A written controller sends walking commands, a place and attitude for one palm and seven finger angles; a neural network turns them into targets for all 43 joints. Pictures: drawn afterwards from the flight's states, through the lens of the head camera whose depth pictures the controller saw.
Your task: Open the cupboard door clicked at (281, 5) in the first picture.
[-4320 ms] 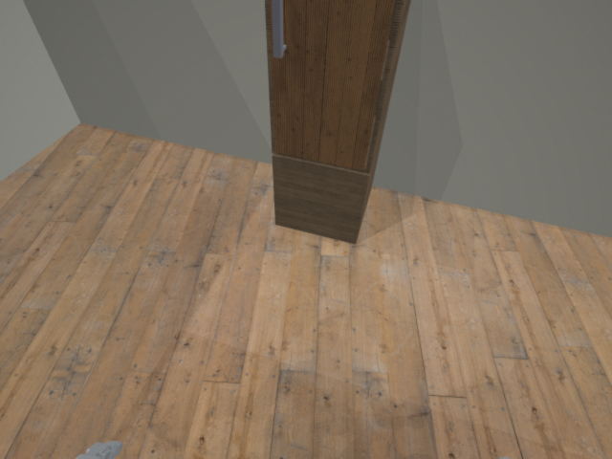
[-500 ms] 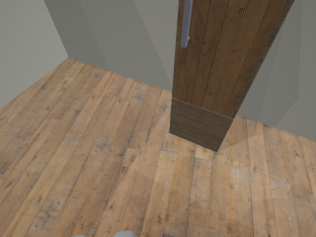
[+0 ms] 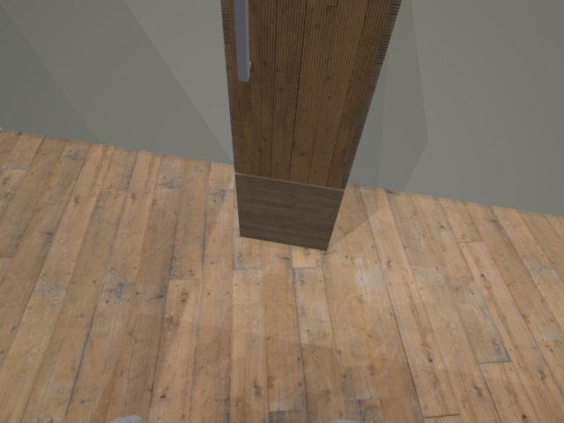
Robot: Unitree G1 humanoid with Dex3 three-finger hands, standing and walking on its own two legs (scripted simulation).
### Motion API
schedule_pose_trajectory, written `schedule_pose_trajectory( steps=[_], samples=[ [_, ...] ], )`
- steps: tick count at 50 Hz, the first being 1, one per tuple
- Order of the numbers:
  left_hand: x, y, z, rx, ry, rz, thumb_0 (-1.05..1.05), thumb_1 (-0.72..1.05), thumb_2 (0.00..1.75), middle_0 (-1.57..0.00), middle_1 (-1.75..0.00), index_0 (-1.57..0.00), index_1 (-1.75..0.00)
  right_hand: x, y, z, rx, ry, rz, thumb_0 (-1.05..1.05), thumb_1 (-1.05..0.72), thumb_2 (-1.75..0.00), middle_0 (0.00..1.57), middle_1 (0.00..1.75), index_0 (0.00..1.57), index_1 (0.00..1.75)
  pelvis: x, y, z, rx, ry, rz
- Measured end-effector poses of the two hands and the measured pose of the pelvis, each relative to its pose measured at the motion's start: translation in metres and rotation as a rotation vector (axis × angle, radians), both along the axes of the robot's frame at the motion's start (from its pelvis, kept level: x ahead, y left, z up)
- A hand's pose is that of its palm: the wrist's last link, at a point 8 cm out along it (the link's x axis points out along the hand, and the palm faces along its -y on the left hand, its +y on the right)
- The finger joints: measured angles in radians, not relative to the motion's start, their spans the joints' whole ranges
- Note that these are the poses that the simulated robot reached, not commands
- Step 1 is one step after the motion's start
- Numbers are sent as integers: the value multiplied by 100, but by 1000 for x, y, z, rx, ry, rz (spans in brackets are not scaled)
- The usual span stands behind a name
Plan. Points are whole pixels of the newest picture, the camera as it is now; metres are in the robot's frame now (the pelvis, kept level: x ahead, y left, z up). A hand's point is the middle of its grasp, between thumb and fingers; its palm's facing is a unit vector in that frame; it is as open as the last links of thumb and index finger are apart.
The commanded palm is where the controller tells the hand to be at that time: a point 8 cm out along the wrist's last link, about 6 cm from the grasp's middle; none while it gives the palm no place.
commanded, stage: take the last steps up to it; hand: left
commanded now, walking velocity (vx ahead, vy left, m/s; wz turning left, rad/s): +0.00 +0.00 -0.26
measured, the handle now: (244, 35) +0.84 +0.13 +0.12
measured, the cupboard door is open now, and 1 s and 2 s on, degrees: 0 0 0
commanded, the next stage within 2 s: come to a stop and stand still in 0.94 s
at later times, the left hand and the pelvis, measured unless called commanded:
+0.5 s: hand out of the picture +0.02 +0.16 -0.17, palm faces +0.04 -0.98 -0.18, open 7.3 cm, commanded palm none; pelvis +0.05 -0.02 +0.00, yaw -3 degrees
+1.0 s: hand (187, 319) +0.31 +0.19 -0.17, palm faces -0.10 -0.98 -0.18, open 7.3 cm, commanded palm none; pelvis +0.20 +0.02 +0.00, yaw -6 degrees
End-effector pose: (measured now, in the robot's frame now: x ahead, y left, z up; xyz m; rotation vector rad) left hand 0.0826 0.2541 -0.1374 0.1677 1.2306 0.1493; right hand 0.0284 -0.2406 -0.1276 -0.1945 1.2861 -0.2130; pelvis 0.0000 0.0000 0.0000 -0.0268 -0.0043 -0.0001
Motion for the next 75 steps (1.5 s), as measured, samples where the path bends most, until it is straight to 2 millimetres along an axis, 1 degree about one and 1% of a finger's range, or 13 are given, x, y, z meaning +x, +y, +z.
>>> schedule_pose_trajectory(
  steps=[7,12,20,26,31,35,43,49,55,58,63,70,75],
  samples=[
    [30,-45,6,31,-80,-102,1,91,90,-20,-30,-20,-29,-54,-29,-33,53,105,-109,1,-91,-90,20,30,20,30,-1,-24,-13,20,-7,-47],
    [14,-63,14,21,-84,-74,1,91,90,-21,-30,-20,-29,-54,-38,-27,74,123,-104,1,-91,-90,20,30,20,30,6,-34,-4,29,-16,-49],
    [-35,-55,5,6,49,-6,0,93,90,-21,-30,-21,-30,-5,-35,-15,75,38,-74,1,-91,-90,20,30,19,30,28,-33,2,21,-22,-55],
    [-71,-41,-9,-37,206,62,1,92,90,-21,-30,-21,-29,60,-15,-7,57,-28,-19,1,-91,-90,20,30,19,30,59,-13,-1,7,-15,-56],
    [-74,-20,-28,-76,330,87,1,91,90,-21,-30,-20,-29,116,11,-9,14,-112,12,1,-91,-90,20,30,20,30,92,14,-16,6,-10,-65],
    [-32,-4,-23,-73,331,34,1,91,90,-20,-30,-20,-29,123,32,-5,21,-114,-30,0,-91,-90,20,30,20,30,113,27,-9,13,-14,-96],
    [111,6,-8,-46,101,-43,1,92,90,-20,-30,-20,-29,89,57,-5,59,74,-133,0,-93,-90,20,30,20,30,161,34,4,31,-3,-102],
    [209,-13,-1,-31,-12,-117,1,92,90,-20,-30,-20,-29,74,71,-12,125,206,-206,0,-92,-90,20,30,20,30,198,23,1,41,-6,-110],
    [287,-51,-6,-17,-91,-188,1,92,90,-20,-30,-20,-29,81,67,-31,186,300,-268,0,-91,-90,20,30,20,30,242,-3,-16,49,-6,-121],
    [301,-66,-6,-23,-110,-180,1,92,90,-20,-30,-20,-29,103,55,-36,187,313,-259,1,-91,-90,20,30,20,30,255,-10,-17,25,-9,-97],
    [298,-69,-3,-19,-87,-108,0,92,90,-21,-30,-21,-29,166,31,-35,148,234,-201,1,-91,-90,20,30,20,30,263,-13,-10,30,-3,-79],
    [279,-30,-5,16,-34,-62,-1,93,90,-21,-30,-21,-30,254,8,-27,54,44,-100,1,-93,-90,20,30,20,30,257,5,-9,29,4,-75],
    [255,9,-23,11,14,-35,0,92,90,-21,-30,-21,-30,285,12,-15,-20,-75,-54,1,-93,-90,20,30,19,30,253,28,-18,5,3,-74]
  ],
)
